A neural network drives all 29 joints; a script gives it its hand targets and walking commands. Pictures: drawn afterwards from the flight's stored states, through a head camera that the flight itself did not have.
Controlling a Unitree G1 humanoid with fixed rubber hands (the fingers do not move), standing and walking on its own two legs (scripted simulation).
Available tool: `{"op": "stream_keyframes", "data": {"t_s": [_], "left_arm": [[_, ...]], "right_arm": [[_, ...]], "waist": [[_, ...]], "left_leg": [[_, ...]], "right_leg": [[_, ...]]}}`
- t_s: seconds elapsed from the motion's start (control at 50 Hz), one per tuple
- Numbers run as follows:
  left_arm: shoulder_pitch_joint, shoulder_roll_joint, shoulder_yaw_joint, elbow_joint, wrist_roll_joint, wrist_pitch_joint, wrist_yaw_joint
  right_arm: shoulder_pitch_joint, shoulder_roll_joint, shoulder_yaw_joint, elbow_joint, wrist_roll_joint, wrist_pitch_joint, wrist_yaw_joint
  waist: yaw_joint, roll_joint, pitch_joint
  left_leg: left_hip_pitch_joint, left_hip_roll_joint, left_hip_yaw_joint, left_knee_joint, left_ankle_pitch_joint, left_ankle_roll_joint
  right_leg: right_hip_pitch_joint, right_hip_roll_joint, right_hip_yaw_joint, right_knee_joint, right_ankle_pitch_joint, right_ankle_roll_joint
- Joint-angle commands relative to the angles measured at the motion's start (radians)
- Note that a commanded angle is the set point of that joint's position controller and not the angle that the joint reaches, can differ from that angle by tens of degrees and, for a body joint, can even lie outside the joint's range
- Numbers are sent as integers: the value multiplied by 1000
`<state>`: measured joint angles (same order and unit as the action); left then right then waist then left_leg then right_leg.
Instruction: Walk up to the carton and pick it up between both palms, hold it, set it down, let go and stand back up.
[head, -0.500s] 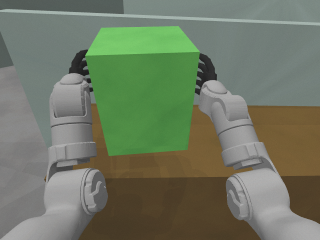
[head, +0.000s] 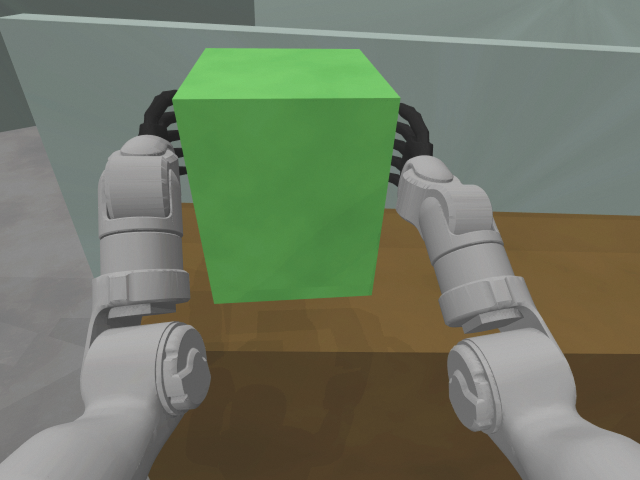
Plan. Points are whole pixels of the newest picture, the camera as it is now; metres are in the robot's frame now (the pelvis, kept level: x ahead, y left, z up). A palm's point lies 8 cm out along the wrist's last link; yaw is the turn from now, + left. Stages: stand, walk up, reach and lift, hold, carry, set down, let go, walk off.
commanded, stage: hold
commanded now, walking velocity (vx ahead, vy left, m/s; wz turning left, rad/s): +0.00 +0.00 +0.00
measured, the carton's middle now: (289, 172) +0.42 +0.02 +0.26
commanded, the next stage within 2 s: none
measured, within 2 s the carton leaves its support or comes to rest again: neither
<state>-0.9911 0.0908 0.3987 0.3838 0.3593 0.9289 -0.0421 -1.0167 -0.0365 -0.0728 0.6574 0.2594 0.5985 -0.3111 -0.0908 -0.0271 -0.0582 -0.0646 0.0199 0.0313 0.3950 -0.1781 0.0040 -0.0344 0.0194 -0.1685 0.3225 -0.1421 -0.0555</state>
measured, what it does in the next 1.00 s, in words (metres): stands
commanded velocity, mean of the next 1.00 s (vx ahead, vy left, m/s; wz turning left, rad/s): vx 0.00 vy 0.00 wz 0.00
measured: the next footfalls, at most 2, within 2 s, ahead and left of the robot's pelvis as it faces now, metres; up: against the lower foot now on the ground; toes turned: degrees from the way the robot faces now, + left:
none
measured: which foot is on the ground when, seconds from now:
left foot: down 0.00-1.00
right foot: down 0.00-1.00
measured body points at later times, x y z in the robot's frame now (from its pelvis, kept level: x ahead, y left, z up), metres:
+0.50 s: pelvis +0.00 +0.00 +0.00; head -0.08 +0.02 +0.44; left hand +0.39 +0.17 +0.30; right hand +0.38 -0.12 +0.29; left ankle +0.04 +0.11 -0.74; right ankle +0.04 -0.08 -0.74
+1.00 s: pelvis +0.01 +0.00 +0.00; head -0.08 +0.02 +0.44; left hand +0.39 +0.17 +0.30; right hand +0.38 -0.12 +0.28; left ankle +0.04 +0.11 -0.74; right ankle +0.04 -0.08 -0.74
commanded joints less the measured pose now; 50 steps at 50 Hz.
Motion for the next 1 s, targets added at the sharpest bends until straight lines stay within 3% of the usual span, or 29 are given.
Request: {"op": "stream_keyframes", "data": {"t_s": [0.0,0.08,0.14,0.22,0.36,0.62,0.84,0.98], "left_arm": [[-832,-577,-396,-142,-242,-104,-146],[-838,-568,-389,-145,-236,-104,-148],[-839,-579,-411,-186,-252,-107,-148],[-823,-579,-415,-175,-251,-100,-146],[-809,-563,-393,-174,-229,-93,-154],[-796,-597,-445,-226,-248,-87,-152],[-782,-594,-429,-209,-224,-78,-157],[-771,-585,-431,-236,-230,-78,-150]], "right_arm": [[-977,591,270,-316,162,-54,134],[-956,589,260,-287,156,-49,136],[-973,606,288,-351,176,-56,130],[-961,596,287,-354,180,-46,122],[-956,603,294,-352,174,-46,125],[-943,590,305,-401,185,-47,119],[-945,575,293,-379,169,-50,130],[-932,590,326,-400,189,-48,126]], "waist": [[-7,100,-397],[-12,95,-378],[-10,100,-439],[-20,103,-411],[-4,76,-382],[-27,113,-421],[-12,101,-379],[-7,89,-409]], "left_leg": [[-66,-59,-27,-88,118,-26],[-76,-57,-25,-98,94,-23],[-44,-62,-29,-74,156,-29],[-42,-63,-29,-71,152,-31],[-62,-62,-24,-84,127,-18],[-22,-61,-32,-65,184,-39],[-55,-51,-24,-92,143,-32],[-23,-59,-24,-69,199,-31]], "right_leg": [[237,25,120,-22,123,101],[233,22,124,-23,105,102],[253,22,125,-14,167,106],[236,24,122,-20,164,106],[243,19,124,-24,142,109],[242,27,118,-14,186,104],[248,33,114,-17,131,94],[257,32,117,-14,191,102]]}}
